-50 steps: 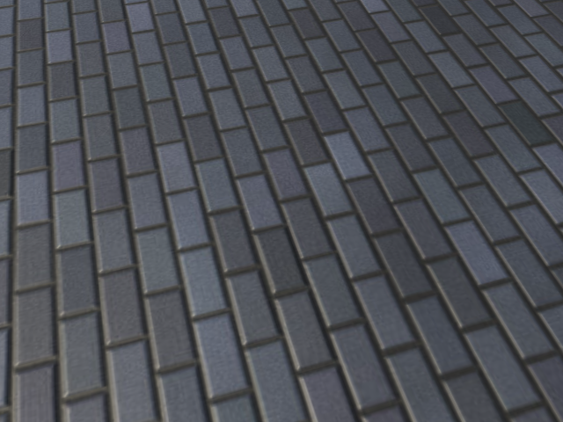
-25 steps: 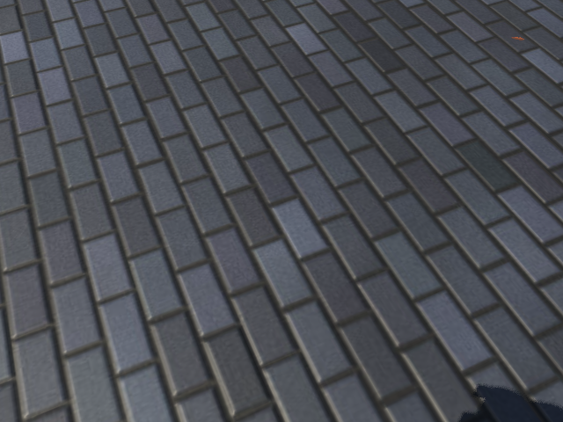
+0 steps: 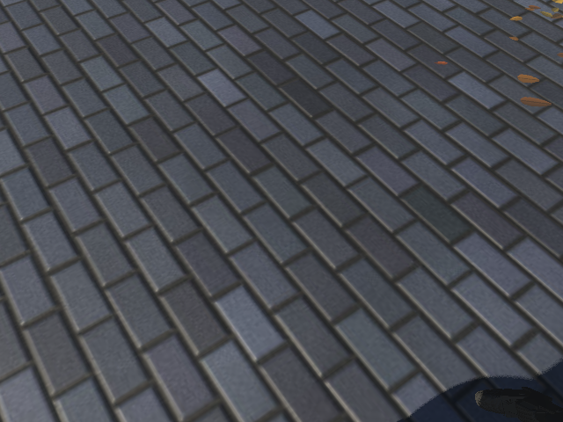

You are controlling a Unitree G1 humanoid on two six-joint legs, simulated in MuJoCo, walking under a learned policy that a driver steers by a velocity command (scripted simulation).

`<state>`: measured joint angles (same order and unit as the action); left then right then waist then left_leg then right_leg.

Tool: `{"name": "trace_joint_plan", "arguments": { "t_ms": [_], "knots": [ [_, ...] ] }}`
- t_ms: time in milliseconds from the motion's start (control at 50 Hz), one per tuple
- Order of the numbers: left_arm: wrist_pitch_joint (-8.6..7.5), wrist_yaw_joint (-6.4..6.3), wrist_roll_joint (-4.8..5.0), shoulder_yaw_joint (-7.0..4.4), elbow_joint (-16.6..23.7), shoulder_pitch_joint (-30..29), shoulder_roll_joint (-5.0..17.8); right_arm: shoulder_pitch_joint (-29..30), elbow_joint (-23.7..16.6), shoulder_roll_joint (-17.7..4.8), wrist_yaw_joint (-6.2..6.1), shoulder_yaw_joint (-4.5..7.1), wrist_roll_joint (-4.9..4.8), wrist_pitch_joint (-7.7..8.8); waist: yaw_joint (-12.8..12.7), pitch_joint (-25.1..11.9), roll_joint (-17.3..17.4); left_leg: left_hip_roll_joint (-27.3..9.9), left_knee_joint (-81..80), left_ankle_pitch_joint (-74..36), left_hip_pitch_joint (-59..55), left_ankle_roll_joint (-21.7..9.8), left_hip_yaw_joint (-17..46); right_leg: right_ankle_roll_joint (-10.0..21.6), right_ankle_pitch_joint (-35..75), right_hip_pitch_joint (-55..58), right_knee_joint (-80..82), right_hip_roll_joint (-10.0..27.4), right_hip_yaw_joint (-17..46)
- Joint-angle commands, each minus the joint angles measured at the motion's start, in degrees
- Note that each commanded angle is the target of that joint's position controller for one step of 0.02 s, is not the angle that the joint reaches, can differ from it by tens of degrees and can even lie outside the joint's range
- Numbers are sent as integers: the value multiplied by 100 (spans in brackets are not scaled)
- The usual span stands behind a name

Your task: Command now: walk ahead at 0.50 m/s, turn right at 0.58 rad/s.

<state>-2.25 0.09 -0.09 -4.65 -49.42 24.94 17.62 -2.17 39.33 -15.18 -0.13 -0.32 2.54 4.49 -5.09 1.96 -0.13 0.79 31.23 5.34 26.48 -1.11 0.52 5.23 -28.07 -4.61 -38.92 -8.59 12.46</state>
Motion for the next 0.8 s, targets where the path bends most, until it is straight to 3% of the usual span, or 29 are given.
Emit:
{"name": "trace_joint_plan", "arguments": {
  "t_ms": [20,40,60,100,140,180,240,300,360,400,420,440,460,480,500,520,540,560,580,600,660,720,800],
  "knots": [
    [-47,-31,-82,-21,525,274,578,-1658,38,-1327,-113,498,-2,-83,664,-1347,960,-2587,-1481,2504,-3681,-1083,4211,-14,-151,-3268,-3193,480,-520],
    [-14,22,-126,-43,516,-154,627,-1355,-28,-817,-87,379,-51,-88,686,-694,323,-2274,-1565,2233,-2972,-958,3238,-44,418,-3214,-3133,675,-577],
    [-6,75,-136,-15,549,-377,486,-1220,23,-610,-56,321,-41,-72,630,-345,183,-1953,-1720,1403,-2464,-858,2461,-102,739,-3074,-2906,819,-631],
    [85,177,-222,15,555,-441,343,-1326,196,-534,-44,292,-62,9,524,-174,614,-1521,-1879,289,-2025,-723,1502,-196,903,-2820,-2636,952,-696],
    [138,219,-217,47,580,-474,244,-1546,359,-558,22,309,-122,136,475,-257,655,-1464,-1924,-593,-2003,-806,1130,-234,1013,-2776,-2513,885,-691],
    [147,251,-226,81,670,-759,189,-1650,482,-608,59,335,-154,198,461,-176,624,-1472,-2103,-774,-2051,-900,850,-290,1288,-3044,-2257,896,-665],
    [118,294,-232,159,891,-1456,119,-1779,645,-611,78,345,-162,179,546,41,561,-1342,-2307,-871,-2066,-907,394,-396,1855,-3292,-1395,979,-827],
    [65,349,-212,292,1073,-2113,-43,-1955,815,-662,95,360,-187,146,673,103,583,-1188,-2318,-1113,-1929,-821,-25,-411,2354,-2800,-268,1046,-1296],
    [27,321,-201,329,1185,-2500,14,-2338,1046,-778,94,390,-197,98,790,156,601,-1344,-2149,-1406,-2161,-796,73,-277,2247,-2436,315,1046,-1565],
    [-19,258,-208,313,1194,-2450,91,-2408,1157,-886,78,416,-183,37,702,162,578,-1466,-1813,-1967,-2393,-787,228,-154,1900,-2167,596,944,-1610],
    [-57,217,-223,285,1097,-2140,140,-2380,1191,-937,67,427,-183,12,531,31,550,-1435,-1396,-2556,-2445,-740,223,-87,1768,-1716,828,813,-1637],
    [-125,160,-272,226,852,-1440,232,-2354,1230,-920,63,416,-217,-13,186,-312,333,-1216,-517,-2948,-2295,-636,40,23,1938,-760,1264,702,-1646],
    [-190,78,-375,108,570,-500,547,-2336,1152,-750,68,358,-245,3,-172,-961,22,-917,691,-2144,-1560,-515,-124,205,1778,653,1319,1204,-1116],
    [-206,-23,-479,-37,547,180,1157,-2488,819,-151,98,203,-356,23,-288,-1800,-1103,-239,2640,662,136,-262,-514,604,1092,2264,1657,3029,1092],
    [-115,-37,-252,-89,503,155,1249,-2643,901,-504,32,335,-279,-46,-190,-1954,-1253,149,3594,2464,799,-309,-30,897,1162,1998,2240,3498,2341],
    [-88,-28,-166,11,552,-350,834,-2365,936,-681,14,412,-218,-108,28,-1117,-655,-213,3804,2121,1032,-378,310,772,932,1334,2294,3199,1517],
    [-127,-8,-131,112,580,-764,436,-2176,945,-510,53,383,-227,-114,193,-490,-532,-412,3601,1708,1002,-366,272,635,1119,622,2548,2896,798],
    [-171,-2,-129,172,576,-990,199,-2130,999,-408,75,387,-222,-156,341,-207,-521,-531,3363,1452,811,-336,231,433,1380,168,2777,2630,257],
    [-216,-22,-112,204,522,-1051,88,-2164,1037,-376,108,402,-134,-228,474,-45,-637,-599,3233,1315,637,-277,218,324,1746,-154,2905,2456,-142],
    [-266,-33,-122,205,485,-1060,63,-2227,1089,-293,151,401,-91,-297,550,-29,-610,-591,3271,1161,518,-230,182,295,2071,-287,2980,2368,-443],
    [-403,-47,-79,145,324,-858,160,-1820,931,-174,244,427,-96,-388,629,47,-426,-634,3219,651,908,-153,139,348,2784,-196,3142,2347,-1022],
    [-412,-67,-93,133,163,-620,124,-1242,726,-119,298,420,-83,-410,562,192,-389,-681,2792,96,1390,-80,81,382,3094,-11,3189,2303,-1501],
    [-404,-86,-99,116,7,-458,191,-384,410,10,393,318,-74,-382,410,364,-398,-586,1403,-609,1093,-125,-305,308,3439,24,3145,2208,-2110]
  ]
}}
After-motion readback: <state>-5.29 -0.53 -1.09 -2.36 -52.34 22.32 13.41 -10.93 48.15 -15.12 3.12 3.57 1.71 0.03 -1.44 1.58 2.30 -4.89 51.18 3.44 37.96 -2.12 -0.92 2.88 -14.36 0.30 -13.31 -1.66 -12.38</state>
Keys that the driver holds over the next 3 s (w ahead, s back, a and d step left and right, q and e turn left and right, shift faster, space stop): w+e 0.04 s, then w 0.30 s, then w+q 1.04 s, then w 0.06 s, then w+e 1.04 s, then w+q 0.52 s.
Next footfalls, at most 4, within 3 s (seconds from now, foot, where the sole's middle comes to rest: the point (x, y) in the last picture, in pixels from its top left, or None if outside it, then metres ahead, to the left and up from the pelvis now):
0.46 right None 0.36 -0.13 -0.76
0.98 left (286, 344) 0.64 0.07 -0.76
1.52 right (313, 233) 0.99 0.03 -0.76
2.02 left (227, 185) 1.14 0.30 -0.76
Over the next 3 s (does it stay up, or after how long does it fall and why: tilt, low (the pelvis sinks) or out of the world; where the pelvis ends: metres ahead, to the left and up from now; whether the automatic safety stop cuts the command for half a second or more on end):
stays up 1.52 0.16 0.01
